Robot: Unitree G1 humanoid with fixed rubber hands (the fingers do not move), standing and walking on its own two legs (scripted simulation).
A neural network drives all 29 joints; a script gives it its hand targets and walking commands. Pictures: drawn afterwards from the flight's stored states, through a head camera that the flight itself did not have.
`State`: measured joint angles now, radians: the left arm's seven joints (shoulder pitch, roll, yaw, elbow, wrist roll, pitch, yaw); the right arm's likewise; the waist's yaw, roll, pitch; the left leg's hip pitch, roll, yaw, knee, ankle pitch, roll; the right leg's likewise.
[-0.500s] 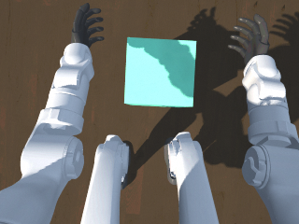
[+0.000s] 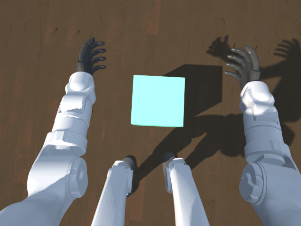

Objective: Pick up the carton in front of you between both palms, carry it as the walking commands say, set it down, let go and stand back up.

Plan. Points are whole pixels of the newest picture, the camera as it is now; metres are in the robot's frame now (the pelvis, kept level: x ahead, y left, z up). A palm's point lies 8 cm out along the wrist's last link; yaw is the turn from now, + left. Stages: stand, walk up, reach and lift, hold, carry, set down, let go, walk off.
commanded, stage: let go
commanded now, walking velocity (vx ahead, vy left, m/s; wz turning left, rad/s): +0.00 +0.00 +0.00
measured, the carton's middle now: (156, 104) +0.46 -0.04 -0.51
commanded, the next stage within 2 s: stand in 1.20 s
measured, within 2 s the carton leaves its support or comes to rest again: neither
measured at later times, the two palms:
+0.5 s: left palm (32, 130) +0.35 +0.20 +0.01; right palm (288, 139) +0.32 -0.25 +0.02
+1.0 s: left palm out of the picture +0.25 +0.25 +0.08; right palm out of the picture +0.24 -0.22 +0.07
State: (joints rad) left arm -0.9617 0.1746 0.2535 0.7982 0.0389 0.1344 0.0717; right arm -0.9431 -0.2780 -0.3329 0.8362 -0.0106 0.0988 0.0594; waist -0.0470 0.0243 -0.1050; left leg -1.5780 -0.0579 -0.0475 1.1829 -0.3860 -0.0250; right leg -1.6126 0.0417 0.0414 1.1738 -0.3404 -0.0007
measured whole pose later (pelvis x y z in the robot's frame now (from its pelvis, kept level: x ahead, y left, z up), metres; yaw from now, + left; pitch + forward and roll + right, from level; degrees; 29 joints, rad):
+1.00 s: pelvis +0.08 +0.02 +0.14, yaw -2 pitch -4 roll -1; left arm 0.22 0.21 0.04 0.43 0.01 0.12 -0.07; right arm 0.21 -0.21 -0.05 0.43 -0.02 0.13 0.08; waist 0.00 0.02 0.10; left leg -0.08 -0.04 -0.05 0.44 -0.29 0.03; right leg -0.11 0.02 0.06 0.43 -0.25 0.01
